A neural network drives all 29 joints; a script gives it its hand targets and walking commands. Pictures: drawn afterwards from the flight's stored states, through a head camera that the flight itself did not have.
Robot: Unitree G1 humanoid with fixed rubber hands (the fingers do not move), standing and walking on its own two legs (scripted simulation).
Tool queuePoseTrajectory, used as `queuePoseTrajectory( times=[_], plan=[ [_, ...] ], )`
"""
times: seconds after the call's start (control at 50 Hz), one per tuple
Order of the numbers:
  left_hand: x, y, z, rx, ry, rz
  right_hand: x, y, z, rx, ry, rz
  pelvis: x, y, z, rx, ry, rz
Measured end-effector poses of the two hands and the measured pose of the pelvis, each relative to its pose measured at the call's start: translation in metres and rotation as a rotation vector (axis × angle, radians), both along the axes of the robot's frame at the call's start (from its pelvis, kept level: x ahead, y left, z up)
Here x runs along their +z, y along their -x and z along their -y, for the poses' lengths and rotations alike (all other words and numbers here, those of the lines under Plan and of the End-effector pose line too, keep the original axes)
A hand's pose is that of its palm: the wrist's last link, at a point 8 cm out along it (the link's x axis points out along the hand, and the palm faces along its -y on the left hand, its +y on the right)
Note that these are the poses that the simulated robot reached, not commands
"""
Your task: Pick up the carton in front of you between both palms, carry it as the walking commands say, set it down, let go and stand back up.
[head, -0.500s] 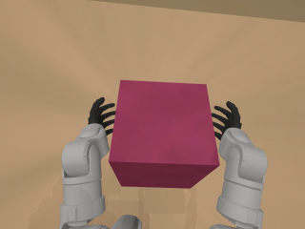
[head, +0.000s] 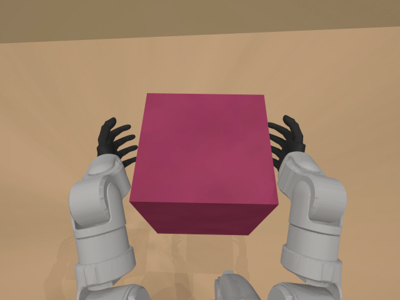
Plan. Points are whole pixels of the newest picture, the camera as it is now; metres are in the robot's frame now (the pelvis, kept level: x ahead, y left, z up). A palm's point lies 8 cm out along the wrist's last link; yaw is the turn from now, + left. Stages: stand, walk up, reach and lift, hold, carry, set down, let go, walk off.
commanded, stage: carry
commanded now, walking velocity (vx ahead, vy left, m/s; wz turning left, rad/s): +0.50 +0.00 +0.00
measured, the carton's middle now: (203, 173) +0.36 -0.04 +0.05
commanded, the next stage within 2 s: none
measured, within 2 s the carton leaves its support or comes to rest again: neither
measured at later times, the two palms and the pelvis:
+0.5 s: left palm (108, 49) +0.63 +0.16 +0.18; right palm (240, 45) +0.64 -0.15 +0.18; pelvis +0.30 +0.01 +0.02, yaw +0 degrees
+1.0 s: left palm out of the picture +0.90 +0.18 +0.20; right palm out of the picture +0.94 -0.13 +0.20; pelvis +0.59 -0.01 +0.07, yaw +2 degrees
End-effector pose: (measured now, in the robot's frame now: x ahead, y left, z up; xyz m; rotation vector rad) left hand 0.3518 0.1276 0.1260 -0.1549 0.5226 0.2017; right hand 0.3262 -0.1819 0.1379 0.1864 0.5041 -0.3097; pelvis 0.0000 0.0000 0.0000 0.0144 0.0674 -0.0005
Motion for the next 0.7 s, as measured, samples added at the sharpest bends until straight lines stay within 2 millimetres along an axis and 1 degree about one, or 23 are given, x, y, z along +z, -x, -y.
queuePoseTrajectory(
  times=[0.06, 0.12, 0.14, 0.18, 0.26, 0.3, 0.34, 0.4, 0.46, 0.52, 0.56, 0.64, 0.7],
  plan=[
    [0.013, -0.032, -0.007, 0.027, -0.026, 0.035, 0.010, -0.047, -0.007, 0.054, 0.002, 0.031, 0.001, -0.041, 0.009, 0.004, 0.006, -0.004],
    [0.022, -0.065, -0.013, 0.052, -0.035, 0.052, 0.011, -0.098, -0.015, 0.127, 0.006, 0.049, -0.006, -0.085, 0.021, 0.017, 0.036, 0.001],
    [0.023, -0.074, -0.014, 0.060, -0.031, 0.047, 0.009, -0.113, -0.017, 0.145, 0.023, 0.042, -0.007, -0.097, 0.025, 0.024, 0.047, 0.003],
    [0.020, -0.088, -0.017, 0.071, -0.001, 0.010, 0.004, -0.141, -0.020, 0.164, 0.070, -0.007, -0.002, -0.119, 0.031, 0.030, 0.042, 0.000],
    [0.014, -0.115, -0.027, 0.137, 0.010, -0.070, 0.000, -0.184, -0.030, 0.171, 0.052, -0.092, 0.015, -0.157, 0.034, 0.024, 0.028, -0.012],
    [0.018, -0.135, -0.029, 0.141, 0.011, -0.071, 0.003, -0.204, -0.032, 0.159, 0.022, -0.092, 0.022, -0.176, 0.032, 0.022, 0.023, -0.016],
    [0.026, -0.159, -0.030, 0.134, 0.008, -0.049, 0.009, -0.225, -0.033, 0.141, 0.007, -0.069, 0.026, -0.197, 0.028, 0.020, 0.023, -0.019],
    [0.040, -0.201, -0.031, 0.107, 0.004, 0.000, 0.020, -0.258, -0.032, 0.112, 0.018, -0.022, 0.030, -0.232, 0.018, 0.016, 0.025, -0.024],
    [0.050, -0.248, -0.032, 0.064, 0.013, 0.042, 0.033, -0.292, -0.032, 0.090, 0.046, 0.019, 0.028, -0.274, 0.005, 0.007, 0.017, -0.025],
    [0.049, -0.299, -0.029, -0.006, 0.004, 0.060, 0.040, -0.323, -0.030, 0.063, 0.064, 0.033, 0.022, -0.315, -0.010, -0.010, -0.015, -0.007],
    [0.045, -0.327, -0.027, -0.032, -0.029, 0.021, 0.037, -0.336, -0.028, 0.049, 0.041, -0.005, 0.028, -0.336, -0.018, -0.007, -0.007, -0.008],
    [0.042, -0.371, -0.023, -0.035, -0.017, -0.058, 0.034, -0.363, -0.024, -0.001, 0.005, -0.072, 0.045, -0.376, -0.026, -0.004, 0.006, -0.014],
    [0.047, -0.401, -0.023, -0.021, 0.008, -0.049, 0.043, -0.395, -0.024, -0.009, 0.002, -0.059, 0.054, -0.406, -0.027, -0.005, 0.012, -0.016]
  ],
)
